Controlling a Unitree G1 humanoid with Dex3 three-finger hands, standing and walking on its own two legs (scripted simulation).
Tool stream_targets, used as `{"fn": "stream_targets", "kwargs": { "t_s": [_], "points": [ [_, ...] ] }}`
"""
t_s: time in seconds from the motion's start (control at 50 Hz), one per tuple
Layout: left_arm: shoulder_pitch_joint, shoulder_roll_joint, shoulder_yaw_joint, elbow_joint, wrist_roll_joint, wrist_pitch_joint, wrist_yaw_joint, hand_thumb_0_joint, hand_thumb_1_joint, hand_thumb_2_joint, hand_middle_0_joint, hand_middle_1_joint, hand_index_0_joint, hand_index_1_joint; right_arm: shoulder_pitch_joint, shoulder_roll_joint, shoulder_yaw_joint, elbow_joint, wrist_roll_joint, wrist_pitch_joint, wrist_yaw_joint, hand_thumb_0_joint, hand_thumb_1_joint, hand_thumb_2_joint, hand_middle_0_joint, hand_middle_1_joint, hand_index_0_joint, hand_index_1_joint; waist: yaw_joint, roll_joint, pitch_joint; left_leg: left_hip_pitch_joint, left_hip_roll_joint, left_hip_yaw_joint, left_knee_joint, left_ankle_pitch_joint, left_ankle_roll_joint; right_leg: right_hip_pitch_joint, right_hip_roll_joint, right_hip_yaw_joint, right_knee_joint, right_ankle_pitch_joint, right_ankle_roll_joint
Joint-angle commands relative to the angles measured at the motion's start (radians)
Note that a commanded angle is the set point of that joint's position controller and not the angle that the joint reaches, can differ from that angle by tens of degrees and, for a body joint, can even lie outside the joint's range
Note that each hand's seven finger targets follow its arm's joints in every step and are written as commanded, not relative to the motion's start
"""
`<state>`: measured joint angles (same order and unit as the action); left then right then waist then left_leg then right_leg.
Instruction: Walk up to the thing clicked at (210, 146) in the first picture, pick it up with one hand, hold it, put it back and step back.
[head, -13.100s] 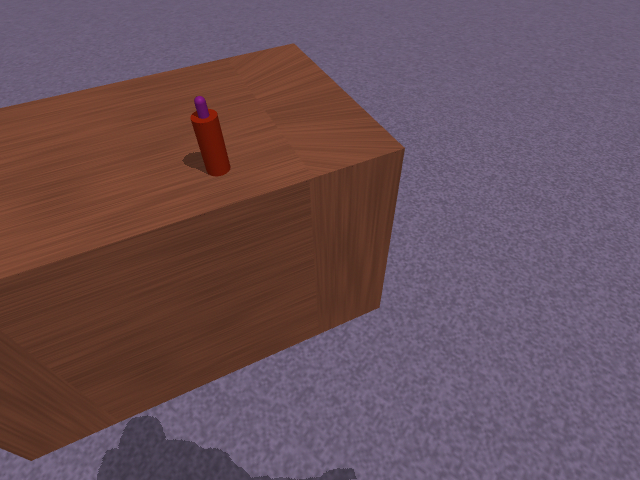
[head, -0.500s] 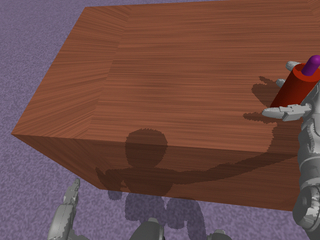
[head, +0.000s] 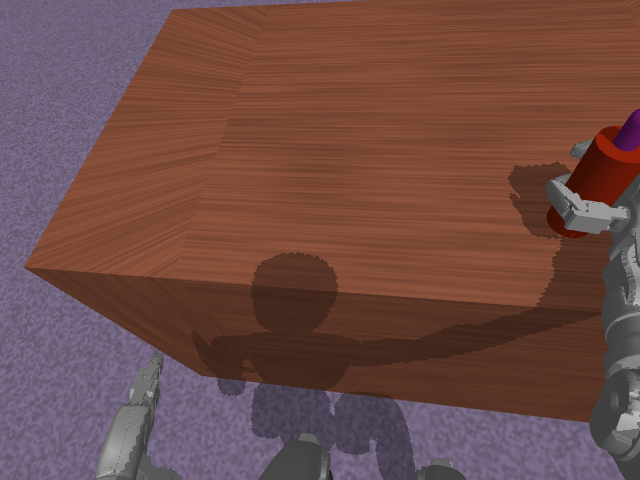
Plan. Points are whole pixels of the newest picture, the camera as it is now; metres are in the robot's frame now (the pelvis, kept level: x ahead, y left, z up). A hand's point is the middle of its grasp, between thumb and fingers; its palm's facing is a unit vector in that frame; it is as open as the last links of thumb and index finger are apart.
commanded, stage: settle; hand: right
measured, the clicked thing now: (602, 175) +0.48 -0.23 +0.08
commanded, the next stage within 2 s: lift in 0.70 s
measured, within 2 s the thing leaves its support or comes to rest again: leaves its support in 0.04 s
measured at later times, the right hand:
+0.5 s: hand (608, 161) +0.48 -0.23 +0.11, palm faces +0.21 +0.98 +0.01, open 7.5 cm
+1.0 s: hand (617, 142) +0.48 -0.22 +0.13, palm faces +0.21 +0.98 +0.01, open 7.6 cm
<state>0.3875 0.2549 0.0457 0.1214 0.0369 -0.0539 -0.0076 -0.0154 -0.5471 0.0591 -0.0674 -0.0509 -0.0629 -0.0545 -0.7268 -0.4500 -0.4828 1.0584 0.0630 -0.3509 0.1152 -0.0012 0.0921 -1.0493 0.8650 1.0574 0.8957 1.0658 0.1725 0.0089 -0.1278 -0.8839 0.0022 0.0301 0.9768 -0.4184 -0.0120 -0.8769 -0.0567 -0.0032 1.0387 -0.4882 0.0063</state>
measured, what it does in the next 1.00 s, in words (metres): stands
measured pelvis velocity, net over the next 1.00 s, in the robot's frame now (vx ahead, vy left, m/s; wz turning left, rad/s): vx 0.01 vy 0.00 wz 0.00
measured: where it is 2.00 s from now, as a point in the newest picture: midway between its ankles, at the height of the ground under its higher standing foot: outside the picture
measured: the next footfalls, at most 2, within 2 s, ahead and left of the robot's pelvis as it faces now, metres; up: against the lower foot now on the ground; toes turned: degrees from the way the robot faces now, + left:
none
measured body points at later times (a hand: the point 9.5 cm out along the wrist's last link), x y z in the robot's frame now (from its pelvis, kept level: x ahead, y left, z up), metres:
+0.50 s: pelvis +0.00 +0.00 +0.02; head +0.08 -0.02 +0.46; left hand +0.15 +0.26 -0.01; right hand +0.46 -0.28 +0.11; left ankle +0.02 +0.13 -0.67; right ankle +0.00 -0.12 -0.67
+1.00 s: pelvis +0.01 +0.00 +0.03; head +0.08 -0.02 +0.48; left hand +0.16 +0.26 -0.01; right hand +0.46 -0.27 +0.14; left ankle +0.02 +0.13 -0.67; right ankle +0.00 -0.12 -0.67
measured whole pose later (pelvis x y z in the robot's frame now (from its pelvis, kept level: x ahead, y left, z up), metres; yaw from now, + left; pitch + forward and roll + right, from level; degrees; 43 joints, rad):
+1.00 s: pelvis +0.01 +0.00 +0.03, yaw +0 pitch +13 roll +1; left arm 0.35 0.24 0.04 0.29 0.01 -0.10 0.03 -0.02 -0.54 0.06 -0.06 -0.05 -0.06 -0.05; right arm -0.73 -0.41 -0.40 0.97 0.09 -0.22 0.08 0.00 0.11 -1.13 0.81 1.18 0.84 1.19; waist 0.11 0.00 -0.10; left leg -0.64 0.01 0.01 0.76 -0.35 -0.02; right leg -0.63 -0.04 -0.02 0.82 -0.41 0.00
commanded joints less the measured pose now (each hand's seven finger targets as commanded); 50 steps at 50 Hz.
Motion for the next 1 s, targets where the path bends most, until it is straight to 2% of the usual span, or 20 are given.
{"fn": "stream_targets", "kwargs": {
  "t_s": [0.0, 0.04, 0.08, 0.14, 0.2, 0.24, 0.3, 0.36, 0.4, 0.48, 0.52, 0.56, 0.6, 0.64, 0.7, 0.74, 0.82, 0.86, 0.94, 0.98],
  "points": [
    [0.020, 0.127, 0.062, -0.131, -0.008, -0.052, 0.019, 0.000, -0.561, 0.063, -0.056, -0.053, -0.051, -0.059, -0.516, -0.273, 0.008, -0.316, 0.023, -0.083, -0.009, 0.000, -0.449, -1.248, 1.352, 1.381, 1.370, 1.382, -0.027, -0.194, -0.511, 0.292, -0.029, -0.005, -0.103, 0.373, 0.028, 0.346, 0.035, 0.019, -0.135, 0.438, -0.004],
    [0.024, 0.141, 0.079, -0.129, -0.013, -0.052, 0.021, 0.000, -0.554, 0.058, -0.058, -0.055, -0.056, -0.058, -0.451, -0.251, 0.010, -0.234, 0.025, -0.064, -0.014, 0.000, -0.426, -1.243, 1.351, 1.377, 1.371, 1.378, -0.011, -0.144, -0.460, 0.284, -0.030, -0.004, -0.127, 0.354, 0.024, 0.331, 0.038, 0.020, -0.150, 0.403, -0.011],
    [-0.012, 0.179, 0.109, -0.153, -0.011, -0.056, 0.033, 0.000, -0.550, 0.055, -0.058, -0.054, -0.057, -0.056, -0.608, -0.385, -0.034, -0.424, 0.015, -0.082, -0.036, 0.000, -0.406, -1.251, 1.363, 1.392, 1.385, 1.393, -0.035, -0.208, -0.571, 0.333, -0.025, -0.017, -0.130, 0.381, 0.024, 0.397, 0.037, 0.011, -0.152, 0.428, -0.009],
    [0.036, 0.119, 0.067, -0.068, -0.019, -0.057, 0.028, 0.000, -0.552, 0.057, -0.059, -0.056, -0.057, -0.057, -0.455, -0.212, 0.037, -0.222, 0.036, -0.041, -0.021, 0.000, -0.369, -1.212, 1.341, 1.357, 1.364, 1.358, -0.009, -0.113, -0.366, 0.289, -0.028, -0.009, -0.167, 0.313, 0.022, 0.300, 0.040, 0.014, -0.179, 0.328, -0.019],
    [-0.057, 0.164, 0.091, -0.145, -0.017, -0.074, 0.040, 0.000, -0.546, 0.053, -0.056, -0.053, -0.056, -0.053, -0.564, -0.342, -0.005, -0.356, 0.019, -0.052, -0.033, 0.000, -0.361, -1.212, 1.345, 1.363, 1.369, 1.363, -0.035, -0.180, -0.534, 0.352, -0.022, -0.017, -0.162, 0.348, 0.021, 0.397, 0.037, 0.010, -0.187, 0.377, -0.013],
    [0.043, 0.126, 0.072, -0.040, -0.020, -0.069, 0.035, 0.000, -0.546, 0.054, -0.054, -0.056, -0.055, -0.055, -0.432, -0.182, 0.061, -0.183, 0.036, -0.017, -0.012, 0.000, -0.365, -1.228, 1.325, 1.364, 1.351, 1.365, -0.008, -0.106, -0.379, 0.304, -0.029, 0.000, -0.173, 0.339, 0.021, 0.350, 0.038, 0.018, -0.202, 0.369, -0.016],
    [-0.078, 0.177, 0.098, -0.130, -0.024, -0.083, 0.048, 0.000, -0.555, 0.057, -0.055, -0.052, -0.053, -0.055, -0.610, -0.355, -0.008, -0.396, 0.032, -0.038, -0.026, 0.000, -0.379, -1.239, 1.337, 1.377, 1.362, 1.377, -0.038, -0.167, -0.555, 0.379, -0.022, -0.008, -0.171, 0.409, 0.022, 0.448, 0.034, 0.017, -0.203, 0.462, -0.010],
    [0.029, 0.113, 0.057, 0.012, -0.029, -0.077, 0.036, 0.000, -0.554, 0.058, -0.054, -0.054, -0.051, -0.057, -0.405, -0.187, 0.047, -0.135, 0.049, 0.008, -0.007, 0.000, -0.386, -1.229, 1.332, 1.366, 1.356, 1.367, -0.021, -0.089, -0.310, 0.301, -0.027, 0.002, -0.202, 0.339, 0.020, 0.354, 0.037, 0.016, -0.228, 0.387, -0.014],
    [-0.113, 0.138, 0.065, -0.125, -0.026, -0.095, 0.047, 0.000, -0.560, 0.059, -0.055, -0.052, -0.050, -0.056, -0.660, -0.319, 0.020, -0.444, 0.039, -0.037, -0.022, 0.000, -0.418, -1.268, 1.337, 1.392, 1.362, 1.393, -0.032, -0.146, -0.547, 0.378, -0.020, -0.016, -0.196, 0.381, 0.019, 0.448, 0.035, 0.013, -0.220, 0.414, -0.015],
    [0.013, 0.110, 0.049, 0.010, -0.031, -0.085, 0.038, 0.000, -0.552, 0.055, -0.053, -0.053, -0.051, -0.056, -0.438, -0.211, 0.051, -0.191, 0.044, 0.013, -0.013, 0.000, -0.418, -1.294, 1.318, 1.404, 1.346, 1.405, -0.031, -0.100, -0.347, 0.348, -0.022, -0.006, -0.216, 0.370, 0.018, 0.381, 0.043, 0.009, -0.246, 0.400, -0.016],
    [-0.110, 0.169, 0.088, -0.086, -0.026, -0.099, 0.053, 0.000, -0.552, 0.053, -0.053, -0.051, -0.051, -0.054, -0.641, -0.370, -0.014, -0.439, 0.037, -0.018, -0.031, 0.000, -0.414, -1.285, 1.322, 1.401, 1.349, 1.402, -0.054, -0.181, -0.544, 0.392, -0.019, -0.013, -0.210, 0.394, 0.020, 0.490, 0.036, 0.011, -0.243, 0.448, -0.009],
    [-0.019, 0.110, 0.052, -0.001, -0.026, -0.093, 0.045, 0.000, -0.551, 0.057, -0.051, -0.053, -0.048, -0.057, -0.558, -0.218, 0.069, -0.319, 0.045, 0.002, -0.024, 0.000, -0.427, -1.317, 1.324, 1.423, 1.352, 1.424, -0.034, -0.168, -0.424, 0.342, -0.030, 0.005, -0.213, 0.364, 0.026, 0.477, 0.031, 0.021, -0.259, 0.454, 0.000],
    [-0.022, 0.133, 0.061, -0.009, -0.032, -0.093, 0.046, 0.000, -0.560, 0.062, -0.053, -0.052, -0.048, -0.058, -0.462, -0.223, 0.052, -0.236, 0.046, 0.017, -0.025, 0.000, -0.460, -1.328, 1.314, 1.421, 1.342, 1.422, -0.040, -0.110, -0.413, 0.354, -0.031, 0.009, -0.224, 0.381, 0.020, 0.474, 0.031, 0.021, -0.263, 0.484, -0.003],
    [-0.076, 0.154, 0.070, -0.073, -0.028, -0.099, 0.052, 0.000, -0.557, 0.058, -0.050, -0.049, -0.045, -0.054, -0.632, -0.340, 0.011, -0.431, 0.038, -0.007, -0.039, 0.000, -0.452, -1.318, 1.328, 1.425, 1.355, 1.425, -0.058, -0.167, -0.544, 0.411, -0.026, 0.000, -0.219, 0.421, 0.022, 0.526, 0.032, 0.016, -0.260, 0.519, -0.001],
    [-0.012, 0.119, 0.060, 0.010, -0.033, -0.097, 0.044, 0.000, -0.559, 0.060, -0.050, -0.050, -0.045, -0.056, -0.476, -0.196, 0.063, -0.233, 0.049, 0.028, -0.024, 0.000, -0.452, -1.351, 1.317, 1.442, 1.347, 1.442, -0.040, -0.103, -0.378, 0.381, -0.025, 0.002, -0.238, 0.406, 0.020, 0.454, 0.039, 0.010, -0.274, 0.460, -0.009],
    [-0.084, 0.153, 0.070, -0.051, -0.031, -0.104, 0.053, 0.000, -0.564, 0.061, -0.049, -0.047, -0.043, -0.054, -0.614, -0.339, 0.003, -0.426, 0.042, 0.003, -0.039, 0.000, -0.447, -1.349, 1.331, 1.449, 1.361, 1.449, -0.057, -0.144, -0.513, 0.456, -0.013, -0.017, -0.236, 0.460, 0.017, 0.488, 0.043, -0.001, -0.267, 0.483, -0.012],
    [-0.005, 0.107, 0.046, 0.038, -0.036, -0.097, 0.044, 0.000, -0.551, 0.053, -0.050, -0.058, -0.051, -0.057, -0.453, -0.174, 0.074, -0.224, 0.052, 0.039, -0.026, 0.000, -0.381, -1.338, 1.332, 1.449, 1.361, 1.450, -0.040, -0.085, -0.358, 0.399, -0.025, 0.001, -0.256, 0.429, 0.019, 0.469, 0.038, 0.007, -0.289, 0.489, -0.008],
    [-0.093, 0.172, 0.093, -0.066, -0.030, -0.105, 0.054, 0.000, -0.551, 0.052, -0.050, -0.054, -0.050, -0.054, -0.639, -0.321, 0.021, -0.456, 0.043, 0.007, -0.044, 0.000, -0.401, -1.340, 1.345, 1.453, 1.372, 1.454, -0.050, -0.156, -0.546, 0.456, -0.020, -0.008, -0.247, 0.470, 0.020, 0.553, 0.035, 0.007, -0.283, 0.542, -0.003],
    [-0.040, 0.092, 0.030, 0.022, -0.041, -0.097, 0.040, 0.000, -0.554, 0.055, -0.048, -0.056, -0.048, -0.056, -0.446, -0.155, 0.091, -0.319, 0.058, 0.048, -0.032, 0.000, -0.379, -1.326, 1.330, 1.440, 1.358, 1.440, -0.067, -0.093, -0.389, 0.446, -0.023, 0.002, -0.265, 0.467, 0.020, 0.505, 0.037, 0.004, -0.308, 0.541, -0.004],
    [-0.105, 0.168, 0.097, -0.041, -0.038, -0.104, 0.056, 0.000, -0.550, 0.051, -0.049, -0.054, -0.050, -0.053, -0.602, -0.313, 0.025, -0.519, 0.049, 0.032, -0.051, 0.000, -0.371, -1.354, 1.350, 1.471, 1.382, 1.471, -0.085, -0.181, -0.550, 0.507, -0.016, -0.007, -0.263, 0.499, 0.023, 0.592, 0.039, -0.001, -0.308, 0.578, 0.000]
  ]
}}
